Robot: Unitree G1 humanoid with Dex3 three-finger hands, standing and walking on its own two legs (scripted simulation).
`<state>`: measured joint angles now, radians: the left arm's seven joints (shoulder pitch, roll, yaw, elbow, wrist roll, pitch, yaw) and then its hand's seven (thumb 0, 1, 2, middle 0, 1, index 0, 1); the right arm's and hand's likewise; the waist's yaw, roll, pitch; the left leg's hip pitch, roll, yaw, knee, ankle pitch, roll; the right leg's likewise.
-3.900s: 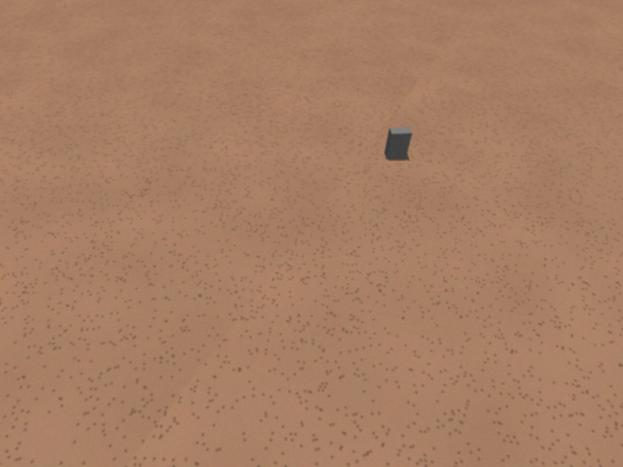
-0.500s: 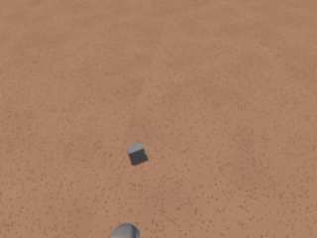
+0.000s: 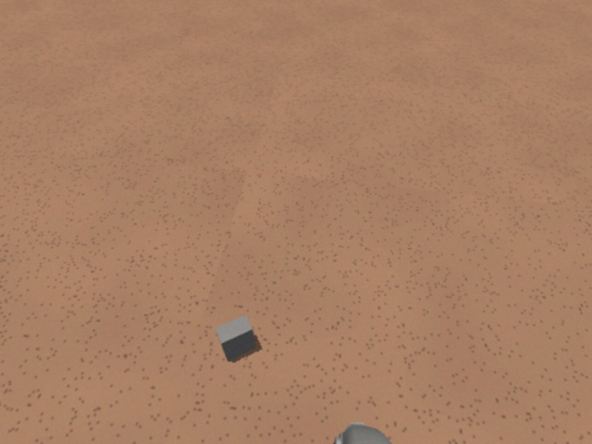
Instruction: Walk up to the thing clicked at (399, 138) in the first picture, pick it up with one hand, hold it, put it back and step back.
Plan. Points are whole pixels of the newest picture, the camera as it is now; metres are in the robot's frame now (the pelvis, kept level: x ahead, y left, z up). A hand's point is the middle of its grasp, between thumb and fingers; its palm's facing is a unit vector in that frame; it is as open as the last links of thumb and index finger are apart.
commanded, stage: walk up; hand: left
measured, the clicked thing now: (236, 338) +0.53 +0.17 -0.69
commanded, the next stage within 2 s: stand in 1.86 s
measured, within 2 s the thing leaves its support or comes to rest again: neither
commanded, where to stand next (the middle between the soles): +0.21 +0.00 m, yaw -1 degrees
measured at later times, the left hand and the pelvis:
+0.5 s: hand (89, 442) +0.17 +0.30 -0.16, palm faces -0.03 -0.91 -0.40, open 7.4 cm; pelvis +0.13 +0.02 -0.02, yaw +0 degrees
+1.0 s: hand (128, 355) +0.29 +0.27 -0.15, palm faces -0.03 -0.93 -0.36, open 7.4 cm; pelvis +0.18 +0.02 +0.00, yaw -1 degrees
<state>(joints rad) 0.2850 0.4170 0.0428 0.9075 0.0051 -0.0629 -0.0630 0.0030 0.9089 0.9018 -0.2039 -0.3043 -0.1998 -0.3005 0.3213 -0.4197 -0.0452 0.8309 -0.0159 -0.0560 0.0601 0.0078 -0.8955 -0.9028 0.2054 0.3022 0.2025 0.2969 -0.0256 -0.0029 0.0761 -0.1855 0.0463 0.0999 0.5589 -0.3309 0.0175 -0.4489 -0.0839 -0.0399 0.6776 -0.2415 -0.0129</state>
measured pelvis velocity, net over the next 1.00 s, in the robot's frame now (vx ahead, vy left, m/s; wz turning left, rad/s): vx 0.18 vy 0.02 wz -0.01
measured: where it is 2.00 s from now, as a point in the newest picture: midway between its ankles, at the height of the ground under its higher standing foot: outside the picture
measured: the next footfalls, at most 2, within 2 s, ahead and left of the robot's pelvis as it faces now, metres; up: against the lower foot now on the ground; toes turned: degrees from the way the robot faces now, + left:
right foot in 0.04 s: +0.21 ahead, -0.11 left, +0.00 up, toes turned -3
left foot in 0.40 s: +0.24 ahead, +0.16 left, +0.00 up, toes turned +1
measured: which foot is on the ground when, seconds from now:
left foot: down 0.00-0.06, up 0.08-0.38, down 0.40-1.00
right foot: up 0.00-0.02, down 0.04-1.00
